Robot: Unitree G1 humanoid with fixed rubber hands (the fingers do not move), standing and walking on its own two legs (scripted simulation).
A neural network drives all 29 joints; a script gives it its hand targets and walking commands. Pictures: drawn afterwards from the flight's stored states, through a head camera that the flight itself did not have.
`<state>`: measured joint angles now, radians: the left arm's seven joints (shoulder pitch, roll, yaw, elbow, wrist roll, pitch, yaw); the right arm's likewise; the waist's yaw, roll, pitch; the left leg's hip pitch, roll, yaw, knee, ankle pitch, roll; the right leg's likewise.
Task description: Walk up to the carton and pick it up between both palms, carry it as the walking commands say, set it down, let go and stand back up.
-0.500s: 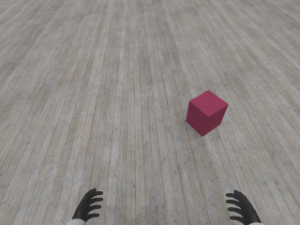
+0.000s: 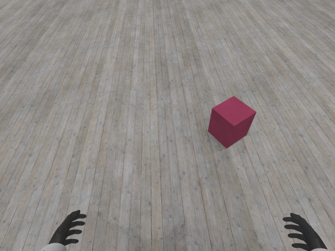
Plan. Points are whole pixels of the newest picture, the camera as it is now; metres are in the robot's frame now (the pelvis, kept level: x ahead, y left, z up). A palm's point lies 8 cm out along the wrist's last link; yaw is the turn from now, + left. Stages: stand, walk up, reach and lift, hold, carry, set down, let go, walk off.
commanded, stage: stand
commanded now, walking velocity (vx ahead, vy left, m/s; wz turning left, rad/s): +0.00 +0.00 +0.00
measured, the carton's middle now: (230, 122) +1.02 -0.37 -0.63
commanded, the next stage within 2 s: walk up in 1.20 s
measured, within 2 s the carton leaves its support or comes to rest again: neither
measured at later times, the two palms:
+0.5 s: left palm out of the picture +0.13 +0.30 -0.07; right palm out of the picture +0.13 -0.30 -0.07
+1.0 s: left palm out of the picture +0.10 +0.31 -0.07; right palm out of the picture +0.10 -0.31 -0.07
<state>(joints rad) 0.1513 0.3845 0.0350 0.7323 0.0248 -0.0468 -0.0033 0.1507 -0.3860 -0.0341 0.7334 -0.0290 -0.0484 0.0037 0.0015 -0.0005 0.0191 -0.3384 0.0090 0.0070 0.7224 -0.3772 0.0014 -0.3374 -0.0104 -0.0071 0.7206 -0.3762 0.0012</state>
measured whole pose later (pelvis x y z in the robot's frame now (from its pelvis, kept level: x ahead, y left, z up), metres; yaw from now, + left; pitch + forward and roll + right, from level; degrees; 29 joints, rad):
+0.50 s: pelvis +0.00 +0.00 +0.02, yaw +0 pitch -2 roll +0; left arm 0.11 0.39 0.01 0.90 0.01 -0.04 -0.01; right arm 0.11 -0.39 -0.01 0.90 -0.02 -0.04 0.01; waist 0.00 0.00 0.04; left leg -0.22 0.01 0.01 0.53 -0.28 0.00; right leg -0.22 -0.01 -0.01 0.52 -0.28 0.00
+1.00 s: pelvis +0.00 +0.00 +0.03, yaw +0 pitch -3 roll +0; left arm 0.08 0.40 0.00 1.04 0.01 -0.03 0.00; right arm 0.09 -0.39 -0.01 1.04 -0.01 -0.03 0.00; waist 0.00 0.00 0.04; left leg -0.14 0.01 0.01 0.38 -0.19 -0.01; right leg -0.14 -0.01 -0.01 0.38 -0.19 0.01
